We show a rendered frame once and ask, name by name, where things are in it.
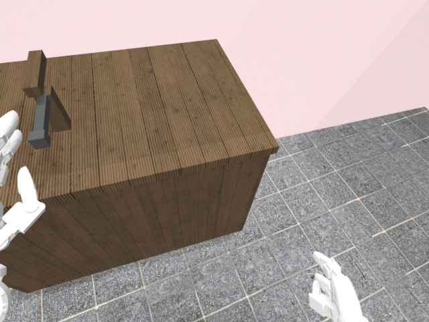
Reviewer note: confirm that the tap lever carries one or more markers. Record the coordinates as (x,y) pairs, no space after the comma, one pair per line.
(39,137)

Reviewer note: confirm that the robot right hand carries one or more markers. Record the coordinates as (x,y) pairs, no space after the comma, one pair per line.
(340,296)

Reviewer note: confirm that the robot left hand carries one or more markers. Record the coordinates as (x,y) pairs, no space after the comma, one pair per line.
(22,215)

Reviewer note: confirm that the counter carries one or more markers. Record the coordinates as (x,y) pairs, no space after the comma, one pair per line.
(152,149)

